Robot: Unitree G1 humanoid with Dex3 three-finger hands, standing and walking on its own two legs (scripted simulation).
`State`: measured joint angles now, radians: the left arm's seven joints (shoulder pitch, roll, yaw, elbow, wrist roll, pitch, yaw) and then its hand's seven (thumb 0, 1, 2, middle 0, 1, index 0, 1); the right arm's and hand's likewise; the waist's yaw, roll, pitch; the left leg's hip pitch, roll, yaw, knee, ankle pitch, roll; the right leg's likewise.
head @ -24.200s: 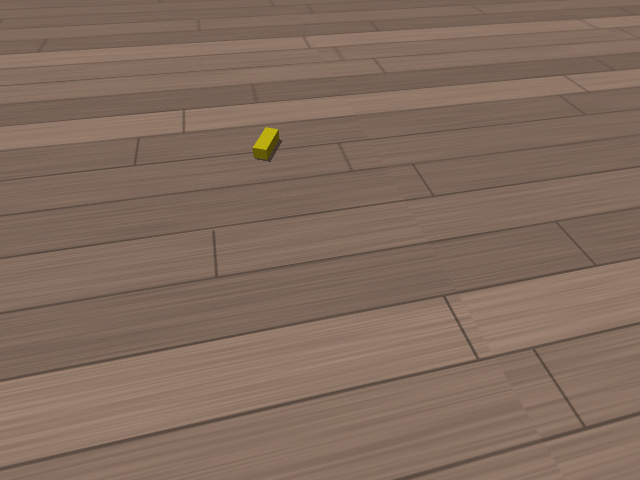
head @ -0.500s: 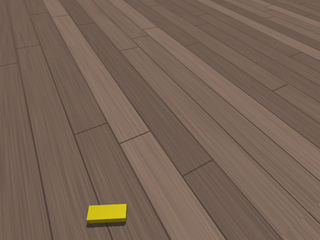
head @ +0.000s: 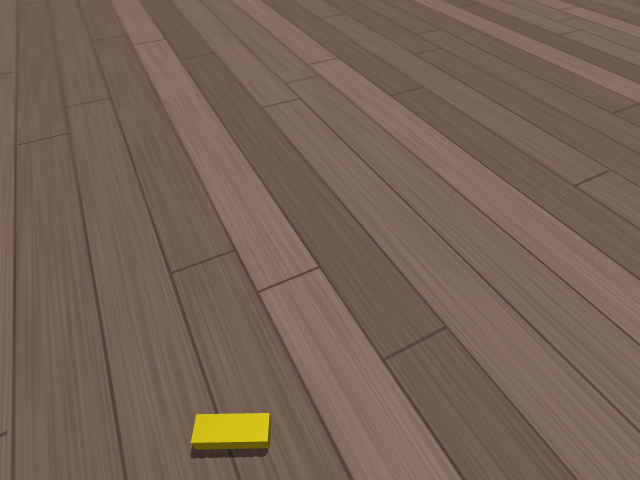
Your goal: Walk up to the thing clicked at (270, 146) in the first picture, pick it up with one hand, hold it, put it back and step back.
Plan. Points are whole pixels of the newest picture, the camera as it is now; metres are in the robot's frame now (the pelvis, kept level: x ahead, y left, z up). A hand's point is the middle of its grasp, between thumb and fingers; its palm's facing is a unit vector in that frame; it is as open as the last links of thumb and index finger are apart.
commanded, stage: walk up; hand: left
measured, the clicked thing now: (232, 431) +0.44 +0.26 -0.75
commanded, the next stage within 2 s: none
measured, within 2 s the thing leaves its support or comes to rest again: neither
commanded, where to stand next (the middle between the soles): +0.08 +0.00 m, yaw +1 degrees
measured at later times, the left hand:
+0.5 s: hand out of the picture +0.09 +0.26 -0.16, palm faces -0.03 -0.93 -0.37, open 7.4 cm
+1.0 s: hand out of the picture -0.05 +0.29 -0.15, palm faces +0.10 -0.89 -0.44, open 7.4 cm
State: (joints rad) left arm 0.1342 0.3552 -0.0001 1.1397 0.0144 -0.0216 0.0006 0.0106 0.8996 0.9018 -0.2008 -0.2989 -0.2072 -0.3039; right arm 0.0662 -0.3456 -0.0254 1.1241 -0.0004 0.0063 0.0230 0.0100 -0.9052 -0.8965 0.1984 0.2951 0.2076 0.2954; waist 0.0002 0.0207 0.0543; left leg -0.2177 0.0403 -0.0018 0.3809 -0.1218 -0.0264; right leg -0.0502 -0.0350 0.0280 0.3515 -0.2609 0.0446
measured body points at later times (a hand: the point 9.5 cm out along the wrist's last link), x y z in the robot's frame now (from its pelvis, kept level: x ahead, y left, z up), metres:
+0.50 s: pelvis -0.01 +0.00 +0.00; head +0.03 +0.00 +0.44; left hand +0.09 +0.31 -0.13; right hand +0.07 -0.31 -0.14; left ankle +0.05 +0.14 -0.74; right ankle -0.04 -0.15 -0.74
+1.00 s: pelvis -0.08 +0.00 -0.02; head -0.04 -0.01 +0.42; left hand -0.06 +0.33 -0.12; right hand +0.02 -0.30 -0.16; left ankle -0.12 +0.14 -0.75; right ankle -0.07 -0.14 -0.74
